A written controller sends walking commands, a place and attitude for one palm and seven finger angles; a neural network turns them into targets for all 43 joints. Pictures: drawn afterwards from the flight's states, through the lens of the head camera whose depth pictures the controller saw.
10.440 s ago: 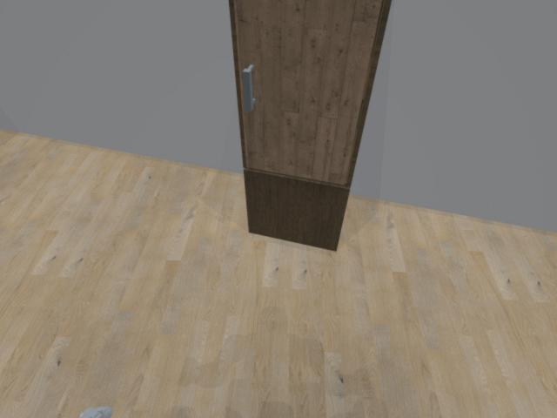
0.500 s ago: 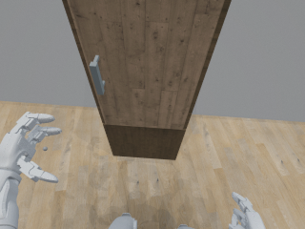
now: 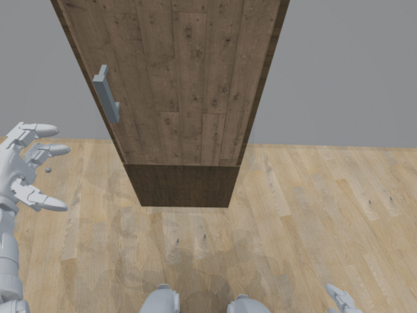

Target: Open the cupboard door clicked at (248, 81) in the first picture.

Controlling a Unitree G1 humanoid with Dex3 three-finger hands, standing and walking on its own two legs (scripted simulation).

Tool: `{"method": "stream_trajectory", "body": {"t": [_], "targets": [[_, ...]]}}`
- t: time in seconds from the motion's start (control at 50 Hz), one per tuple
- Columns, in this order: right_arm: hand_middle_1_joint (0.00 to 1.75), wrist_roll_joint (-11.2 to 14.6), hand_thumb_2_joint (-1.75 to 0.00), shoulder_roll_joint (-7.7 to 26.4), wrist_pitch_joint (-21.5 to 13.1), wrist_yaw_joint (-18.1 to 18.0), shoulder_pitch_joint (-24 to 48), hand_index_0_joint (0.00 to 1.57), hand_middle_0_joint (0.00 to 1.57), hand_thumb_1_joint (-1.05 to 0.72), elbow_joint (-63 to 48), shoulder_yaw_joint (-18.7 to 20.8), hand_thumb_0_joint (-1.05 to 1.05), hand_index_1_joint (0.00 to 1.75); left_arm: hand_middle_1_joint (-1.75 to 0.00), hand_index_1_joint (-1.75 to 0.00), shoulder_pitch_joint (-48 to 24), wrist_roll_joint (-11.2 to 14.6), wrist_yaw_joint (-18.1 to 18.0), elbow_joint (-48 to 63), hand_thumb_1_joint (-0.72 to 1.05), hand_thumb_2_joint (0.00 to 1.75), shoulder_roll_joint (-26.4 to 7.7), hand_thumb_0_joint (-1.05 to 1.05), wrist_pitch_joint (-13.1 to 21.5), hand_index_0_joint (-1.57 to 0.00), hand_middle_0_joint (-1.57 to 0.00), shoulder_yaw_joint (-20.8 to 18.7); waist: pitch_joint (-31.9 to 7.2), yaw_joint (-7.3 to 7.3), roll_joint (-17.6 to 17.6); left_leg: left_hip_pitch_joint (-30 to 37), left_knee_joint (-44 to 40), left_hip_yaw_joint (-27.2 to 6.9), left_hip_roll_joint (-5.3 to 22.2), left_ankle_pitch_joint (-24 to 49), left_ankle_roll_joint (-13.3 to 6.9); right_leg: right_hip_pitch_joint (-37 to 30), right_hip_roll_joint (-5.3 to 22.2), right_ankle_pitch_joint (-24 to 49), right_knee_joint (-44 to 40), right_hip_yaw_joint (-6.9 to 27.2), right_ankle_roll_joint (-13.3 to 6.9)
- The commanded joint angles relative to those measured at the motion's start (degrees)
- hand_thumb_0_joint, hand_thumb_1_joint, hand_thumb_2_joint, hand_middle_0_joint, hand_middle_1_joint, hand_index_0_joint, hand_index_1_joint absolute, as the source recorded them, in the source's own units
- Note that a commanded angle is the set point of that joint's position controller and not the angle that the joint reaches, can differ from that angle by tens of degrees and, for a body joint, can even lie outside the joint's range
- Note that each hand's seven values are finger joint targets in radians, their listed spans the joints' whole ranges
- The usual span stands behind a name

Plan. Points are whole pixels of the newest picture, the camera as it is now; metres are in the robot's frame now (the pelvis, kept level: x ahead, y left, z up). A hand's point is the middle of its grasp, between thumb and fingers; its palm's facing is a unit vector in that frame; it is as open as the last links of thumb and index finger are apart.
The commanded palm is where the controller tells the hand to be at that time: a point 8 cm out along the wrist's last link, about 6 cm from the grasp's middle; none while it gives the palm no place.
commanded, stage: move the hooked fingers beside the handle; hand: left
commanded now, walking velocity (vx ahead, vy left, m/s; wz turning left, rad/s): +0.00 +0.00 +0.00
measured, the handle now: (109, 94) +0.56 +0.23 +0.06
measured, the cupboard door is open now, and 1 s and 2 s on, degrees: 0 0 0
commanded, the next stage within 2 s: slide the fingers in behind the handle in 1.90 s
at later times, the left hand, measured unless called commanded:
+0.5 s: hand (64, 140) +0.42 +0.29 +0.06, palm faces -0.01 -1.00 -0.01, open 14.0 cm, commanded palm +0.41 +0.34 +0.06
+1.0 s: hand (74, 114) +0.49 +0.29 +0.06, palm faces +0.01 -1.00 -0.01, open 14.0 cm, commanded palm +0.48 +0.33 +0.05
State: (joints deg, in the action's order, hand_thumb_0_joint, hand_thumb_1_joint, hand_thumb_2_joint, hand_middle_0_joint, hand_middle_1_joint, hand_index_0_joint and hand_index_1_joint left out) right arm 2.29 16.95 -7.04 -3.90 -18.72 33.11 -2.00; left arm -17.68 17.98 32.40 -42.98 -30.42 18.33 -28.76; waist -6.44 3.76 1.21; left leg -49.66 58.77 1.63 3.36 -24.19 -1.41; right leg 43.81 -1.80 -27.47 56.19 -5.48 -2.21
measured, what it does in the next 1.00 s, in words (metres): stands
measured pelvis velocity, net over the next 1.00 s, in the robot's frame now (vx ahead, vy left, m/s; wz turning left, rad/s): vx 0.00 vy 0.02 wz -0.03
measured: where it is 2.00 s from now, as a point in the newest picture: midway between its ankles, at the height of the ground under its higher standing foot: outside the picture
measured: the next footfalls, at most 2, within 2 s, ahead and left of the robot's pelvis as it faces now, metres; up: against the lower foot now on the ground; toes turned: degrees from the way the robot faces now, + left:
none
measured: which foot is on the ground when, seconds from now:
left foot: down 0.00-1.00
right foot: down 0.00-1.00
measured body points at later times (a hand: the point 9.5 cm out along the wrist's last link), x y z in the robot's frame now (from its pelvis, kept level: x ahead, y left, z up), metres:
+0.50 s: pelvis +0.00 +0.02 +0.00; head +0.10 +0.05 +0.43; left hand +0.42 +0.34 +0.06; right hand +0.07 -0.25 -0.10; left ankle +0.04 +0.10 -0.67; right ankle +0.00 -0.10 -0.67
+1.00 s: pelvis +0.00 +0.02 -0.02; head +0.14 +0.05 +0.41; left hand +0.48 +0.34 +0.07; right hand +0.01 -0.26 -0.11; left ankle +0.04 +0.10 -0.67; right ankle +0.00 -0.10 -0.67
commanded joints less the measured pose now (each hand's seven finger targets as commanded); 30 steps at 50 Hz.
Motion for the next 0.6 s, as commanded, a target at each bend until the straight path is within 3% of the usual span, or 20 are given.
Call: {"method": "stream_trajectory", "body": {"t": [0.0, 0.02, 0.08, 0.18, 0.24, 0.26, 0.28, 0.38, 0.46, 0.52, 0.54, 0.58], "targets": [[0.30, 0.24, -0.90, 9.13, -1.76, -0.23, -2.07, 0.20, 0.20, -0.90, -6.23, 4.02, 0.00, 0.30, -1.20, -1.20, -15.82, 1.36, -0.26, 8.24, -0.50, 0.30, -18.30, 0.00, 4.99, -0.30, -0.30, -4.69, -16.96, -0.76, 2.57, 11.51, -6.20, -2.46, -2.31, 12.77, -1.09, -6.55, -0.39, 14.59, -8.01, 5.98, 1.44], [0.30, 0.24, -0.90, 9.42, -1.53, -0.31, -2.47, 0.20, 0.20, -0.90, -5.82, 4.17, 0.00, 0.30, -1.20, -1.20, -17.49, 1.09, -0.40, 7.48, -0.50, 0.30, -19.79, 0.00, 5.44, -0.30, -0.30, -5.73, -16.96, -0.55, 2.23, 11.18, -6.00, -2.68, -2.16, 12.48, -1.14, -6.03, -0.43, 13.94, -7.73, 5.86, 1.41], [0.30, 0.21, -0.90, 9.54, -1.01, -0.41, -3.14, 0.20, 0.20, -0.90, -5.30, 4.26, 0.00, 0.30, -1.20, -1.20, -20.33, 0.65, 0.42, 6.20, -0.50, 0.30, -20.03, 0.00, 6.04, -0.30, -0.30, -5.20, -18.68, -0.41, 4.55, 12.85, -5.86, -2.69, -2.21, 13.76, -1.16, -5.57, -0.50, 15.17, -7.29, 5.80, 1.17], [0.30, -0.04, -0.90, 9.67, -0.38, -0.57, -4.13, 0.20, 0.20, -0.90, -3.85, 4.37, 0.00, 0.30, -1.20, -1.20, -28.42, -0.83, 0.87, 6.03, -0.50, 0.30, -18.68, 0.00, 6.76, -0.30, -0.30, -1.76, -20.91, 1.14, 8.29, 18.58, -5.86, -4.35, -1.65, 14.89, -0.96, 0.26, -0.80, 13.20, -6.61, 4.29, 0.72], [0.30, -0.22, -0.90, 9.94, 0.11, -0.58, -4.87, 0.20, 0.20, -0.90, -3.68, 4.35, 0.00, 0.30, -1.20, -1.20, -28.79, -0.89, 0.20, 2.77, -0.50, 0.30, -19.22, 0.00, 6.36, -0.30, -0.30, -2.61, -20.76, 0.80, 6.76, 18.36, -5.79, -4.84, -1.52, 15.15, -0.89, 1.07, -0.95, 12.68, -6.35, 3.87, 0.46], [0.30, -0.25, -0.90, 10.18, 0.44, -0.54, -4.99, 0.20, 0.20, -0.90, -3.32, 4.23, 0.00, 0.30, -1.20, -1.20, -30.29, -1.53, -0.20, 2.11, -0.50, 0.30, -21.05, 0.00, 6.32, -0.30, -0.30, -3.57, -20.99, 0.66, 7.68, 19.01, -6.22, -5.26, -1.26, 15.78, -0.57, 1.50, -0.86, 12.73, -6.12, 3.45, 0.45], [0.30, -0.25, -0.90, 9.95, 0.69, -0.40, -5.21, 0.20, 0.20, -0.90, -3.52, 4.33, 0.00, 0.30, -1.20, -1.20, -30.91, -1.76, -0.46, 2.04, -0.50, 0.30, -19.03, 0.00, 6.12, -0.30, -0.30, -1.84, -21.54, 1.07, 7.62, 19.97, -6.18, -5.36, -1.34, 16.44, -0.60, 2.12, -0.86, 12.92, -6.07, 3.23, 0.56], [0.30, -0.61, -0.90, 10.11, 2.10, 0.29, -6.24, 0.20, 0.20, -0.90, -3.88, 4.52, 0.00, 0.30, -1.20, -1.20, -31.49, -3.58, -2.98, 0.83, -0.50, 0.30, -18.36, 0.00, 5.72, -0.30, -0.30, -0.91, -22.51, 0.78, 8.74, 23.55, -6.83, -6.63, -0.69, 19.22, 0.14, 4.95, -0.97, 12.47, -5.83, 2.23, 0.41], [0.30, -0.75, -0.90, 10.39, 3.50, 0.39, -6.84, 0.20, 0.20, -0.90, -3.73, 4.32, 0.00, 0.30, -1.20, -1.20, -34.34, -4.33, -4.61, -3.55, -0.50, 0.30, -19.59, 0.00, 5.81, -0.30, -0.30, -2.01, -21.04, 1.58, 4.28, 19.48, -6.22, -5.94, -0.84, 17.28, -0.30, 3.72, -1.09, 12.59, -5.71, 2.46, 0.74], [0.30, -0.93, -0.90, 10.58, 4.40, 0.36, -7.33, 0.20, 0.20, -0.90, -3.02, 4.23, 0.00, 0.30, -1.20, -1.20, -40.03, -5.70, -5.36, -5.36, -0.50, 0.30, -20.43, 0.00, 6.81, -0.30, -0.30, -1.32, -19.88, 2.49, 6.38, 19.27, -6.14, -6.55, -0.68, 14.73, -0.13, 6.58, -0.97, 10.15, -5.27, 2.33, 0.64], [0.30, -1.07, -0.90, 10.38, 4.46, 0.35, -7.40, 0.20, 0.20, -0.90, -2.80, 4.17, 0.00, 0.30, -1.20, -1.20, -43.11, -5.99, -5.39, -3.75, -0.50, 0.30, -19.24, 0.00, 7.69, -0.30, -0.30, 0.31, -20.55, 3.13, 8.69, 21.22, -5.92, -7.00, -0.55, 15.88, -0.03, 8.24, -1.04, 10.17, -4.89, 2.26, 0.38], [0.30, -1.34, -0.90, 10.71, 5.02, 0.51, -8.04, 0.20, 0.20, -0.90, -2.69, 4.29, 0.00, 0.30, -1.20, -1.20, -42.27, -6.64, -5.74, -4.09, -0.50, 0.30, -21.07, 0.00, 8.58, -0.30, -0.30, -1.12, -23.41, 2.38, 9.57, 23.82, -5.91, -7.62, -0.32, 18.01, 0.45, 8.19, -1.14, 10.72, -4.70, 2.18, 0.33]]}}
